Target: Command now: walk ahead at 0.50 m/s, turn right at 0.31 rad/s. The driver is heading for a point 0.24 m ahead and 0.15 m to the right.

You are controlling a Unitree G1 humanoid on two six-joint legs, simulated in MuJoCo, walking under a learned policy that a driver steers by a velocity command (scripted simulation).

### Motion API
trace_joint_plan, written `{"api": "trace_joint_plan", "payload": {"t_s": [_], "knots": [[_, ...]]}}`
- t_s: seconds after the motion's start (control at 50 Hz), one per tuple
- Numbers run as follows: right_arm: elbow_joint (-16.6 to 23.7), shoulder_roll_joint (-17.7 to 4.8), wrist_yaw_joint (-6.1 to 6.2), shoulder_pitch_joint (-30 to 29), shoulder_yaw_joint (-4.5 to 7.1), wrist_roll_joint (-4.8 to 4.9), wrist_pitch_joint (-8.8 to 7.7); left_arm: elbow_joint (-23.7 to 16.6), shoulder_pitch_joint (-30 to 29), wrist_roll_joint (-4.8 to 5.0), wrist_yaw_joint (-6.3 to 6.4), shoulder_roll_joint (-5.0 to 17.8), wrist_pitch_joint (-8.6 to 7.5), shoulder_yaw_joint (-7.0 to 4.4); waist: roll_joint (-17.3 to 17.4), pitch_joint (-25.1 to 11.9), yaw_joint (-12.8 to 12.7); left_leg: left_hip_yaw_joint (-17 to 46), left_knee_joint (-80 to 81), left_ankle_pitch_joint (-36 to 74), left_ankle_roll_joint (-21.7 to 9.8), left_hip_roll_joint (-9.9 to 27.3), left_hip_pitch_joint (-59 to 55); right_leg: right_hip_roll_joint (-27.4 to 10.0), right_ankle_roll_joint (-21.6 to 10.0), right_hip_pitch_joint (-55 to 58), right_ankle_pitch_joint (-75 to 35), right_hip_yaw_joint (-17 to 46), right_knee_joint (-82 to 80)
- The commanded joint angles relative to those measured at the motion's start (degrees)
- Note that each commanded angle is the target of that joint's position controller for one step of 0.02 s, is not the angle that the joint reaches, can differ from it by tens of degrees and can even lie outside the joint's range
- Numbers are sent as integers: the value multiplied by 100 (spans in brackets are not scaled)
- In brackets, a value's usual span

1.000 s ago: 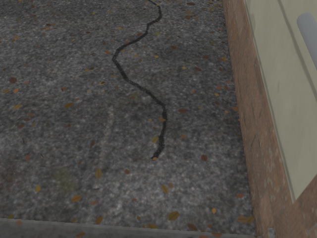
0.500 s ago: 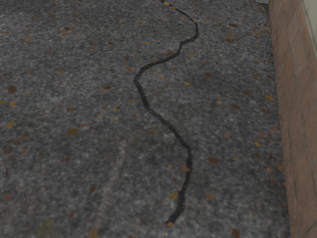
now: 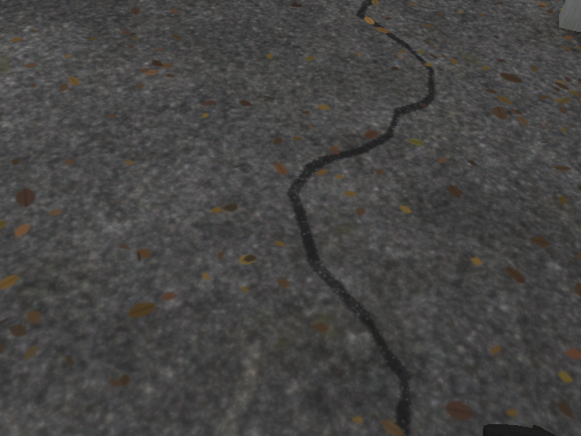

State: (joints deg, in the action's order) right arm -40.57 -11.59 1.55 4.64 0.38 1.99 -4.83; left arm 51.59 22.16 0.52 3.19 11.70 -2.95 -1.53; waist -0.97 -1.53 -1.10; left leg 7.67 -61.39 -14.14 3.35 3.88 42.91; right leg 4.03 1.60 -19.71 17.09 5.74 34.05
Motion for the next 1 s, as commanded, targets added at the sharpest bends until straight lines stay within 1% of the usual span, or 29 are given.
{"api": "trace_joint_plan", "payload": {"t_s": [0.02, 0.06, 0.08, 0.1, 0.12, 0.14, 0.16, 0.18, 0.22, 0.28, 0.34, 0.42, 0.46, 0.48, 0.5, 0.52, 0.54, 0.56, 0.58, 0.6, 0.64, 0.66, 0.7, 0.72, 0.74, 0.76, 0.8, 0.88, 1.0], "knots": [[-101, -344, -48, 1447, 221, 44, 32, -742, -1160, 214, 45, 984, -153, -336, -311, -239, 1000, -635, 1822, 1584, 100, -351, -3541, -814, -1100, -2082, -858, 1052, -1433], [-138, -472, -14, 1523, 309, -71, 106, -665, -650, 253, -81, 505, -154, -281, -233, -330, 970, -848, 2225, 717, -28, -390, -3758, -569, -812, -1481, 51, 938, -619], [-246, -758, -10, 2002, 420, -157, 89, -631, -504, 159, -166, 227, -154, -213, 98, -449, 1160, -265, 2265, -53, -396, 160, -4264, -212, -548, -1953, 470, 523, 936], [-293, -1455, -45, 2604, 563, -304, 51, -898, 106, 262, -246, -144, -270, -123, 2368, -1004, 984, 2667, 3501, -681, -1401, 1882, -5184, 301, -337, -3035, 1450, 163, 3424], [-408, -1434, -117, 2732, 584, -282, -5, -878, 248, 284, -238, 216, -305, -199, 2348, -1093, 941, 4245, 4474, -2097, -1646, 2074, -5339, 94, -351, -3709, 1406, 388, 4522], [-373, -1312, -156, 2280, 545, -205, -45, -941, -114, 276, -173, 437, -285, -285, 1723, -292, 800, 3710, 4543, -2457, -1467, 1940, -4782, -139, -425, -4135, 805, 373, 5049], [-355, -1069, -206, 1580, 460, -240, -24, -1004, -436, 176, -84, 367, -237, -259, 1275, 171, 597, 2846, 4508, -1193, -1377, 1700, -4030, -307, -498, -3995, 183, 298, 4981], [-332, -768, -233, 1025, 361, -268, -23, -975, -382, 84, -41, 416, -177, -278, 1039, 334, 307, 1986, 4334, 297, -1345, 1426, -3410, -377, -471, -3555, -145, 343, 4703], [-417, -432, -212, 676, 281, -277, -59, -921, -137, 92, -70, 468, -101, -335, 923, 99, -34, 894, 4235, 1989, -1186, 1064, -3012, -467, -395, -2780, -252, 412, 4026], [-736, -607, -46, 958, 349, -274, -97, -1013, -516, -9, -168, 356, -66, -293, 488, -83, -58, 214, 4300, 3474, -1285, 1046, -3339, -439, -279, -2516, -812, 263, 2452], [-932, -795, 72, 936, 380, -101, -13, -1167, -1145, -63, -324, 87, -37, -155, 637, -356, 61, -571, 4333, 3734, -1198, 729, -2971, -417, -145, -1183, -1782, -416, 612], [-1235, -906, 46, 1108, 428, -13, 10, -1241, -1339, -90, -367, 329, -18, -193, 672, -374, 84, -508, 3933, 3556, -1130, 837, -3199, -331, -406, -477, -1950, -515, -301], [-1353, -883, 17, 1269, 429, -21, 10, -1083, -1055, -167, -325, 573, -40, -291, 428, -528, -10, -569, 3267, 3296, -897, 489, -3311, -227, -677, 328, -2680, -572, -927], [-1356, -737, -1, 1536, 396, -162, -30, -1056, -759, -221, -271, 1016, -53, -402, -79, -921, 32, -805, 2429, 2383, -592, 103, -2676, -888, -973, 1521, -5265, 21, -507], [-1440, -319, -78, 2081, 217, -272, -87, -1002, -426, -215, -251, 1094, -17, -388, -884, -1739, 48, -836, 1049, -78, -260, -279, -1476, -2049, -1896, 3170, -6512, 1116, -268], [-1535, -434, -149, 2117, 207, -215, -21, -872, -176, -125, -283, 728, 38, -298, -1180, -2211, -123, -444, 195, -2292, -110, -327, -1262, -2518, -2349, 3194, -5817, 1826, -647], [-1459, -709, -165, 1823, 288, -89, 89, -897, -371, -98, -315, 646, 88, -263, -881, -1894, -113, -279, -114, -2446, -103, -164, -999, -2329, -2201, 2707, -4147, 1806, -934], [-1379, -701, -92, 1401, 299, -65, 230, -967, -791, -108, -311, 571, 117, -232, -543, -1360, -40, -360, -55, -2228, -84, -51, -839, -2119, -1938, 2061, -3048, 1586, -1162], [-1338, -620, -6, 1189, 299, -131, 354, -1044, -1246, -112, -295, 558, 137, -215, -354, -927, 118, -380, 454, -1997, -54, 51, -1020, -1940, -1697, 1269, -2362, 1335, -1393], [-1322, -565, 70, 1098, 289, -174, 440, -1110, -1604, -134, -267, 609, 169, -240, -434, -707, 261, -429, 1112, -1763, -41, 87, -1447, -1736, -1490, 644, -1831, 1121, -1565], [-1450, -321, 128, 1237, 223, -214, 481, -1096, -1862, -187, -213, 665, 249, -269, -583, -614, 409, -665, 2064, -907, -65, -144, -2437, -1383, -1328, -107, -1329, 668, -1674], [-1552, -269, 113, 1397, 212, -224, 467, -1064, -1912, -155, -195, 619, 273, -256, -566, -678, 516, -758, 2583, -171, -97, -236, -2879, -1273, -1255, -241, -993, 506, -1640], [-1610, -375, 64, 1410, 228, -347, 478, -927, -1752, -69, -209, 422, 269, -212, -481, -570, 528, -755, 3212, 598, -212, -235, -3395, -1047, -921, -463, 150, 334, -1606], [-1524, -551, 60, 1290, 245, -400, 492, -822, -1638, -79, -219, 334, 263, -188, -332, -288, 434, -515, 3454, 440, -339, 21, -3333, -932, -678, -607, 751, 302, -1555], [-1474, -869, 87, 1084, 318, -331, 509, -798, -1486, -77, -217, 352, 266, -210, 96, 58, 200, -405, 3645, -533, -489, 105, -2694, -629, -465, -376, 802, 45, -1460], [-1493, -878, 105, 872, 340, -255, 491, -754, -1515, -87, -186, 349, 255, -205, 493, 292, 161, -332, 3883, -1218, -554, 66, -2080, -448, -338, 76, 404, -181, -1210], [-1517, -620, 117, 655, 287, -252, 398, -604, -1414, -71, -123, 395, 242, -240, 702, 357, 111, -337, 4058, -1001, -477, 44, -1981, -410, -328, 444, -310, -294, -872], [-1647, -555, 50, 781, 282, -202, 250, -373, -1292, -82, -115, 376, 238, -265, 410, 104, 178, -398, 3839, 44, -504, -2, -2481, -451, -398, 687, -1283, -318, -680], [-1788, -546, 24, 809, 287, -178, 287, -47, -1224, -40, -110, 431, 270, -286, 164, -62, 200, -517, 3635, 976, -527, -97, -2836, -507, -369, 976, -1895, -321, -552]]}}
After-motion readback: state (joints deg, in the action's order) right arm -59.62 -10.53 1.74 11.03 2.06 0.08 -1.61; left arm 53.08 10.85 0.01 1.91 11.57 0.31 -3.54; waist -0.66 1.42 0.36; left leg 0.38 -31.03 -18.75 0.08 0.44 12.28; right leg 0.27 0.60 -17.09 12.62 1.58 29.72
